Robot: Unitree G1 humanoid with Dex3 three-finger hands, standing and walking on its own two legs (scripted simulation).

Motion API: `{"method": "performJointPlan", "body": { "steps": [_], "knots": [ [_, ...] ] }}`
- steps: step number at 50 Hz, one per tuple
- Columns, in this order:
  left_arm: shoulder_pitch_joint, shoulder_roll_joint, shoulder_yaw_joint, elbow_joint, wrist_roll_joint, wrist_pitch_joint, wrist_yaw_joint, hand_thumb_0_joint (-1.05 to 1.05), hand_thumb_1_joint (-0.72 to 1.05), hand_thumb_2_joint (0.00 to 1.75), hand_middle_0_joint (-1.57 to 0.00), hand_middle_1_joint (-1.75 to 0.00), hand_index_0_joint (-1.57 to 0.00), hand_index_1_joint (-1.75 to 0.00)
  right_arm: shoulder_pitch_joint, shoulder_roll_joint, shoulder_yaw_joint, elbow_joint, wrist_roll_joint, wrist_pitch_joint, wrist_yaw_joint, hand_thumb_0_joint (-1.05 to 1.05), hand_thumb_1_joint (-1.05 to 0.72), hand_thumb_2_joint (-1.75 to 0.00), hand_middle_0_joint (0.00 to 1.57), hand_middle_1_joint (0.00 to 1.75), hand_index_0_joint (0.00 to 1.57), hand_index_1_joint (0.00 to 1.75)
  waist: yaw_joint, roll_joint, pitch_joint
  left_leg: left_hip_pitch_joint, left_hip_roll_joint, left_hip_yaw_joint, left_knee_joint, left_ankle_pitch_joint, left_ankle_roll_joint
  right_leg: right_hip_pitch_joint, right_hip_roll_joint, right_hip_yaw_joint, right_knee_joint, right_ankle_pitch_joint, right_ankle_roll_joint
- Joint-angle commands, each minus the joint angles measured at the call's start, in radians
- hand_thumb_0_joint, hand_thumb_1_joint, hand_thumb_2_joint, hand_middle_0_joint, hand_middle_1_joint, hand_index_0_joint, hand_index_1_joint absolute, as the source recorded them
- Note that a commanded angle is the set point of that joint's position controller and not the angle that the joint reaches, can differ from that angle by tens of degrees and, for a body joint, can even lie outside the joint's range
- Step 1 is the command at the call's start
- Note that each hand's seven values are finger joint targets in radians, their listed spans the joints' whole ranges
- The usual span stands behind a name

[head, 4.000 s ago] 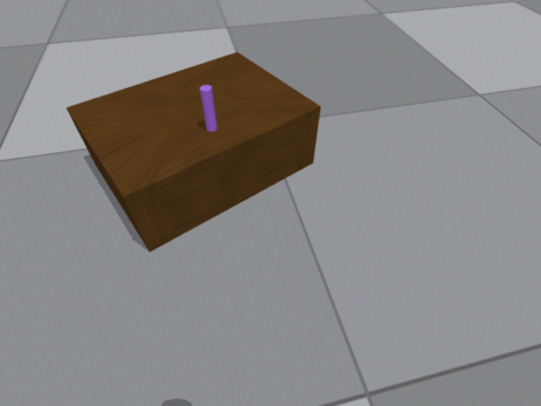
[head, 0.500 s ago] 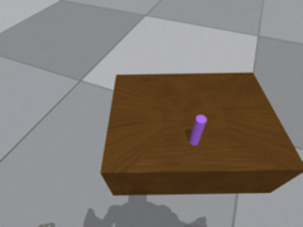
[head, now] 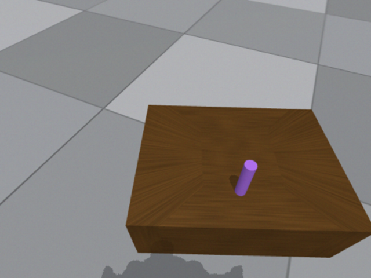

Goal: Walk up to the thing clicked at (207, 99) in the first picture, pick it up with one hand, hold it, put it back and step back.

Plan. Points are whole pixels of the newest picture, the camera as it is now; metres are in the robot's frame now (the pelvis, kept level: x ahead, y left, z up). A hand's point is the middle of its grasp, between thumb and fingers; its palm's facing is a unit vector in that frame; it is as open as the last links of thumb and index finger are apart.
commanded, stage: walk up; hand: right
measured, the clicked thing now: (245, 179) +0.55 -0.23 -0.32
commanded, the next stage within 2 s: stand in 0.78 s
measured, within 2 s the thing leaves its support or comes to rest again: neither
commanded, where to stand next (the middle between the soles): +0.08 +0.00 m, yaw -2 degrees
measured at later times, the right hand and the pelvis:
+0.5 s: hand out of the picture +0.10 -0.26 -0.16, palm faces -0.01 +0.95 -0.32, open 7.4 cm; pelvis +0.01 -0.01 +0.00, yaw +1 degrees
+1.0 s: hand out of the picture +0.10 -0.26 -0.15, palm faces -0.01 +0.94 -0.34, open 7.4 cm; pelvis +0.02 -0.01 +0.01, yaw +0 degrees
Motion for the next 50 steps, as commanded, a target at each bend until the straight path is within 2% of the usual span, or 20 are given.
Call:
{"method": "performJointPlan", "body": {
  "steps": [1, 7, 13, 18, 35, 37, 40, 41, 43, 48, 50],
  "knots": [
    [-0.049, 0.211, 0.043, -0.048, 0.002, -0.022, 0.016, 0.00, 0.90, 0.90, -0.20, -0.30, -0.20, -0.30, -0.056, -0.223, -0.046, -0.057, 0.000, -0.018, -0.009, 0.00, -0.90, -0.90, 0.20, 0.30, 0.20, 0.30, 0.002, 0.043, -0.069, -0.026, 0.125, -0.101, -0.137, 0.132, 0.028, 0.070, -0.054, 0.054, -0.074, 0.072, -0.051],
    [-0.053, 0.214, 0.047, -0.044, 0.006, -0.027, 0.018, 0.00, 0.90, 0.90, -0.20, -0.30, -0.20, -0.30, -0.055, -0.225, -0.050, -0.057, 0.001, -0.018, -0.009, 0.00, -0.90, -0.90, 0.20, 0.30, 0.20, 0.30, -0.005, 0.018, -0.099, 0.021, 0.116, -0.082, -0.131, 0.216, 0.019, 0.098, -0.068, 0.061, -0.085, 0.165, -0.049],
    [-0.048, 0.209, 0.051, -0.045, 0.009, -0.023, 0.019, 0.00, 0.90, 0.90, -0.20, -0.30, -0.20, -0.30, -0.055, -0.214, -0.047, -0.055, 0.001, -0.015, -0.008, 0.00, -0.90, -0.90, 0.20, 0.30, 0.20, 0.30, -0.001, 0.020, -0.086, 0.013, 0.117, -0.091, -0.155, 0.182, 0.016, 0.102, -0.066, 0.057, -0.094, 0.106, -0.049],
    [-0.041, 0.205, 0.055, -0.052, 0.011, -0.026, 0.021, 0.00, 0.90, 0.90, -0.20, -0.30, -0.20, -0.30, -0.047, -0.220, -0.051, -0.055, 0.000, -0.015, -0.010, 0.00, -0.90, -0.90, 0.20, 0.30, 0.20, 0.30, -0.004, 0.009, -0.109, 0.036, 0.114, -0.081, -0.140, 0.242, 0.017, 0.124, -0.071, 0.051, -0.091, 0.182, -0.048],
    [-0.052, 0.207, 0.062, -0.064, 0.014, -0.022, 0.024, 0.00, 0.90, 0.90, -0.20, -0.30, -0.20, -0.30, -0.026, -0.210, -0.048, -0.055, -0.002, -0.009, -0.010, 0.00, -0.90, -0.90, 0.20, 0.30, 0.20, 0.30, -0.006, 0.011, -0.074, 0.018, 0.107, -0.081, -0.145, 0.216, 0.012, 0.124, -0.062, 0.052, -0.101, 0.155, -0.052],
    [-0.055, 0.208, 0.065, -0.072, 0.016, -0.020, 0.024, 0.00, 0.90, 0.90, -0.20, -0.30, -0.20, -0.30, -0.013, -0.215, -0.049, -0.056, -0.004, -0.009, -0.011, 0.00, -0.90, -0.90, 0.20, 0.30, 0.20, 0.30, -0.009, 0.008, -0.092, 0.015, 0.110, -0.076, -0.143, 0.210, 0.014, 0.144, -0.067, 0.053, -0.096, 0.163, -0.056],
    [-0.048, 0.195, 0.057, -0.063, 0.003, -0.010, 0.022, 0.00, 0.90, 0.90, -0.20, -0.30, -0.20, -0.30, -0.020, -0.206, -0.039, -0.057, -0.005, -0.024, -0.016, 0.00, -0.90, -0.90, 0.20, 0.30, 0.20, 0.30, -0.010, -0.006, -0.077, 0.014, 0.131, -0.094, -0.173, 0.244, 0.003, 0.128, -0.057, 0.049, -0.101, 0.120, -0.056],
    [-0.044, 0.188, 0.055, -0.064, 0.003, -0.009, 0.019, 0.00, 0.90, 0.90, -0.20, -0.30, -0.20, -0.30, -0.026, -0.221, -0.039, -0.056, -0.006, -0.028, -0.017, 0.00, -0.90, -0.90, 0.20, 0.30, 0.20, 0.30, -0.008, 0.030, -0.068, 0.016, 0.132, -0.091, -0.165, 0.252, 0.004, 0.129, -0.061, 0.057, -0.105, 0.131, -0.054],
    [-0.044, 0.192, 0.055, -0.066, 0.006, -0.007, 0.019, 0.00, 0.90, 0.90, -0.20, -0.30, -0.20, -0.30, -0.025, -0.214, -0.038, -0.054, -0.005, -0.029, -0.018, 0.00, -0.90, -0.90, 0.20, 0.30, 0.20, 0.30, -0.009, 0.027, -0.086, 0.027, 0.137, -0.092, -0.167, 0.280, 0.000, 0.136, -0.063, 0.052, -0.101, 0.147, -0.059],
    [-0.038, 0.197, 0.055, -0.062, 0.007, -0.007, 0.016, 0.00, 0.90, 0.90, -0.20, -0.30, -0.20, -0.30, -0.026, -0.211, -0.033, -0.053, -0.003, -0.030, -0.019, 0.00, -0.90, -0.90, 0.20, 0.30, 0.20, 0.30, -0.010, 0.029, -0.073, 0.017, 0.130, -0.084, -0.176, 0.217, 0.001, 0.132, -0.060, 0.055, -0.115, 0.110, -0.055],
    [-0.037, 0.197, 0.054, -0.063, 0.008, -0.008, 0.015, 0.00, 0.90, 0.90, -0.20, -0.30, -0.20, -0.30, -0.015, -0.212, -0.033, -0.052, -0.003, -0.031, -0.019, 0.00, -0.90, -0.90, 0.20, 0.30, 0.20, 0.30, -0.017, 0.026, -0.083, 0.024, 0.131, -0.082, -0.174, 0.223, 0.001, 0.132, -0.064, 0.060, -0.116, 0.122, -0.060]
  ]
}}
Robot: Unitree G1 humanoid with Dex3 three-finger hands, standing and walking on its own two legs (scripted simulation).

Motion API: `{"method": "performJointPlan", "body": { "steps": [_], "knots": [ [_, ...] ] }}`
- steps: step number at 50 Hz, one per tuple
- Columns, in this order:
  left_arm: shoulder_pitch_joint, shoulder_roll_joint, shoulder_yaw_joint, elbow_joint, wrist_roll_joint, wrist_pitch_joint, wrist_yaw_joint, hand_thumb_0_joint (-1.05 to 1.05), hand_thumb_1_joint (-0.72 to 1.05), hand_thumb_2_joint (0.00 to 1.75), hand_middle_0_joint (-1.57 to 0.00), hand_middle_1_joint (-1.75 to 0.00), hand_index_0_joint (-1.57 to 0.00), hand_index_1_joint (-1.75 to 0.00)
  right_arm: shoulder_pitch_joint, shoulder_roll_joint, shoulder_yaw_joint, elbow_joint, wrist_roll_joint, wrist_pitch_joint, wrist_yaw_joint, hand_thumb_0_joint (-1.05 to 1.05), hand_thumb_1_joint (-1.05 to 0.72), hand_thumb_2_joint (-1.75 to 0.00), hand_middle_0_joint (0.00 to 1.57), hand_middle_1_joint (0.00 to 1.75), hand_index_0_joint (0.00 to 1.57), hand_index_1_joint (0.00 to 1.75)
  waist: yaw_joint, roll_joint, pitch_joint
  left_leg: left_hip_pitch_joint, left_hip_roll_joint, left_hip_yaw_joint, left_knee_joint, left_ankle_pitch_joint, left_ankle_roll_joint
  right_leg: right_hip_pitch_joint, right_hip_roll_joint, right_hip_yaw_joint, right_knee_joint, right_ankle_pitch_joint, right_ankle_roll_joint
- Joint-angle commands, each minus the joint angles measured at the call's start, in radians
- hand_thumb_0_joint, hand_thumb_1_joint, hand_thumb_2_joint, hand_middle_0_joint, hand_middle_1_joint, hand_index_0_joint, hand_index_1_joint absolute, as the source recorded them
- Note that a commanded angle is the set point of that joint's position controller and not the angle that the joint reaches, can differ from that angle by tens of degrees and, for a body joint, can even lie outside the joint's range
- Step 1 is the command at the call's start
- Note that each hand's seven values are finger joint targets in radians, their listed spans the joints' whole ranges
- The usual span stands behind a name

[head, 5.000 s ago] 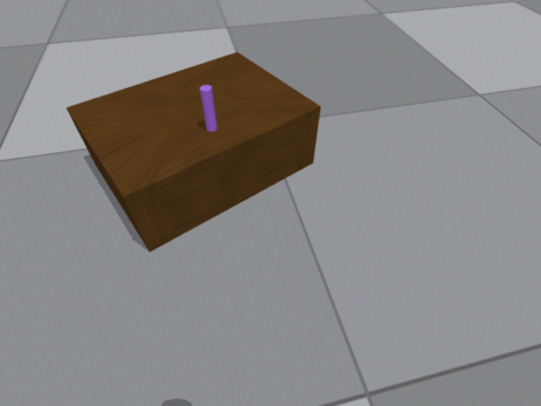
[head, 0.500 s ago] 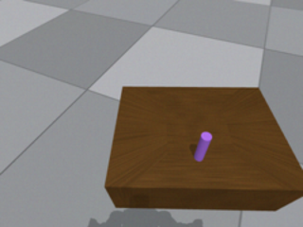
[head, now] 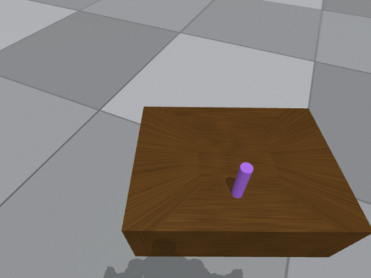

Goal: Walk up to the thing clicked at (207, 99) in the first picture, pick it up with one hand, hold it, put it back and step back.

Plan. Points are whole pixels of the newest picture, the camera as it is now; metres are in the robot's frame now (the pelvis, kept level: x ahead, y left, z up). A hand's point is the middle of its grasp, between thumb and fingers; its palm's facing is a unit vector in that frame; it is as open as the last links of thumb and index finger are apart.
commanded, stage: stand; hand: right
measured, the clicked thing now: (241, 181) +0.53 -0.22 -0.33
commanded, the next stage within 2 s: go down in 1.98 s
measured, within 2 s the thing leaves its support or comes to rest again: neither
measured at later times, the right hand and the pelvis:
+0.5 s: hand out of the picture +0.08 -0.27 -0.16, palm faces -0.02 +0.94 -0.34, open 7.4 cm; pelvis +0.00 -0.01 +0.00, yaw +0 degrees
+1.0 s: hand out of the picture +0.06 -0.27 -0.16, palm faces -0.02 +0.94 -0.34, open 7.4 cm; pelvis +0.00 -0.02 +0.00, yaw +0 degrees
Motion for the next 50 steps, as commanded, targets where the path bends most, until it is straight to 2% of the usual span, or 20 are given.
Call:
{"method": "performJointPlan", "body": {
  "steps": [1, 3, 6, 14, 18, 27, 30, 35, 39, 50],
  "knots": [
    [-0.046, 0.219, 0.043, -0.061, -0.002, -0.022, 0.016, 0.00, 0.90, 0.90, -0.20, -0.30, -0.20, -0.30, -0.045, -0.222, -0.042, -0.063, 0.000, -0.026, -0.013, 0.00, -0.90, -0.90, 0.20, 0.30, 0.20, 0.30, 0.007, 0.021, -0.087, -0.045, 0.121, -0.074, -0.052, 0.200, 0.017, 0.077, -0.076, 0.075, -0.032, 0.124, -0.050],
    [-0.038, 0.214, 0.041, -0.061, -0.001, -0.021, 0.015, 0.00, 0.90, 0.90, -0.20, -0.30, -0.20, -0.30, -0.042, -0.227, -0.043, -0.064, 0.000, -0.027, -0.015, 0.00, -0.90, -0.90, 0.20, 0.30, 0.20, 0.30, 0.006, 0.036, -0.101, -0.032, 0.125, -0.070, -0.042, 0.233, 0.020, 0.086, -0.081, 0.076, -0.023, 0.170, -0.054],
    [-0.038, 0.215, 0.041, -0.060, -0.006, -0.022, 0.014, 0.00, 0.90, 0.90, -0.20, -0.30, -0.20, -0.30, -0.040, -0.221, -0.038, -0.060, 0.000, -0.029, -0.015, 0.00, -0.90, -0.90, 0.20, 0.30, 0.20, 0.30, 0.008, 0.024, -0.085, -0.038, 0.120, -0.067, -0.045, 0.243, 0.015, 0.082, -0.079, 0.082, -0.027, 0.184, -0.051],
    [-0.028, 0.213, 0.039, -0.058, -0.003, -0.020, 0.015, 0.00, 0.90, 0.90, -0.20, -0.30, -0.20, -0.30, -0.046, -0.219, -0.036, -0.064, 0.002, -0.024, -0.015, 0.00, -0.90, -0.90, 0.20, 0.30, 0.20, 0.30, 0.009, 0.008, -0.085, -0.030, 0.124, -0.066, -0.044, 0.224, 0.015, 0.078, -0.076, 0.074, -0.034, 0.169, -0.052],
    [-0.022, 0.218, 0.042, -0.055, -0.004, -0.019, 0.014, 0.00, 0.90, 0.90, -0.20, -0.30, -0.20, -0.30, -0.037, -0.222, -0.035, -0.062, -0.001, -0.023, -0.014, 0.00, -0.90, -0.90, 0.20, 0.30, 0.20, 0.30, 0.009, 0.007, -0.072, -0.038, 0.122, -0.066, -0.051, 0.175, 0.012, 0.063, -0.073, 0.077, -0.041, 0.119, -0.053],
    [-0.020, 0.219, 0.043, -0.060, -0.003, -0.021, 0.014, 0.00, 0.90, 0.90, -0.20, -0.30, -0.20, -0.30, -0.029, -0.226, -0.034, -0.067, -0.002, -0.022, -0.015, 0.00, -0.90, -0.90, 0.20, 0.30, 0.20, 0.30, 0.010, 0.019, -0.082, -0.033, 0.126, -0.062, -0.043, 0.173, 0.019, 0.069, -0.077, 0.088, -0.040, 0.147, -0.056],
    [-0.025, 0.223, 0.045, -0.058, -0.003, -0.020, 0.015, 0.00, 0.90, 0.90, -0.20, -0.30, -0.20, -0.30, -0.024, -0.215, -0.032, -0.067, -0.002, -0.022, -0.014, 0.00, -0.90, -0.90, 0.20, 0.30, 0.20, 0.30, 0.009, -0.001, -0.065, -0.047, 0.123, -0.065, -0.051, 0.152, 0.016, 0.061, -0.071, 0.084, -0.043, 0.107, -0.055],
    [-0.014, 0.216, 0.042, -0.063, -0.003, -0.020, 0.011, 0.00, 0.90, 0.90, -0.20, -0.30, -0.20, -0.30, -0.028, -0.224, -0.032, -0.068, -0.003, -0.024, -0.014, 0.00, -0.90, -0.90, 0.20, 0.30, 0.20, 0.30, 0.015, 0.031, -0.068, -0.049, 0.123, -0.062, -0.051, 0.145, 0.017, 0.060, -0.072, 0.090, -0.047, 0.116, -0.057],
    [-0.020, 0.222, 0.044, -0.061, -0.003, -0.018, 0.012, 0.00, 0.90, 0.90, -0.20, -0.30, -0.20, -0.30, -0.021, -0.220, -0.031, -0.065, -0.004, -0.023, -0.014, 0.00, -0.90, -0.90, 0.20, 0.30, 0.20, 0.30, 0.016, 0.011, -0.056, -0.056, 0.125, -0.067, -0.059, 0.121, 0.015, 0.044, -0.067, 0.088, -0.047, 0.063, -0.056],
    [-0.013, 0.216, 0.041, -0.061, -0.003, -0.019, 0.011, 0.00, 0.90, 0.90, -0.20, -0.30, -0.20, -0.30, -0.013, -0.226, -0.030, -0.070, -0.002, -0.024, -0.015, 0.00, -0.90, -0.90, 0.20, 0.30, 0.20, 0.30, 0.015, 0.019, -0.070, -0.045, 0.126, -0.062, -0.049, 0.145, 0.018, 0.054, -0.070, 0.093, -0.037, 0.121, -0.058]
  ]
}}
